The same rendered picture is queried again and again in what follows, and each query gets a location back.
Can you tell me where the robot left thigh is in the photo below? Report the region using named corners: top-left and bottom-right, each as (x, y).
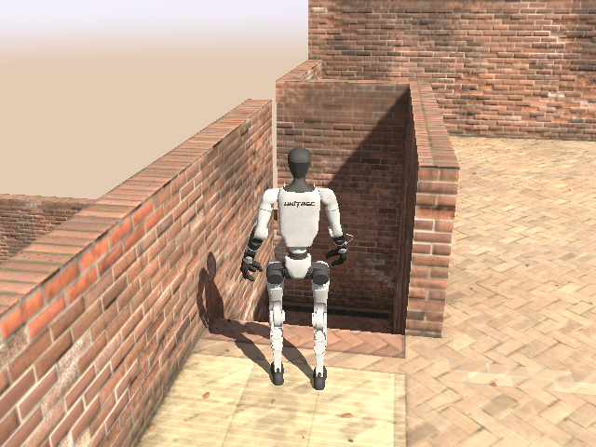
top-left (266, 260), bottom-right (285, 326)

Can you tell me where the robot right upper arm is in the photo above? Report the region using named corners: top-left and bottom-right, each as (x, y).
top-left (318, 188), bottom-right (343, 238)

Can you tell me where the robot left upper arm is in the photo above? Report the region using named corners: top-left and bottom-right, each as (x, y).
top-left (253, 188), bottom-right (280, 240)

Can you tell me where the robot left shin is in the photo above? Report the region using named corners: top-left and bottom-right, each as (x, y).
top-left (269, 310), bottom-right (283, 373)

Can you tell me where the right robot hand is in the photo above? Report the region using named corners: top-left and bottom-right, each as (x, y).
top-left (325, 249), bottom-right (347, 266)

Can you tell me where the left robot forearm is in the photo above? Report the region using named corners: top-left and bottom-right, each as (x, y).
top-left (242, 225), bottom-right (263, 264)

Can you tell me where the right robot forearm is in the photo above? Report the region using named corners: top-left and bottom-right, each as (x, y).
top-left (332, 223), bottom-right (347, 253)

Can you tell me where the left robot hand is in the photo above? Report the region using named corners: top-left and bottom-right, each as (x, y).
top-left (240, 259), bottom-right (263, 281)

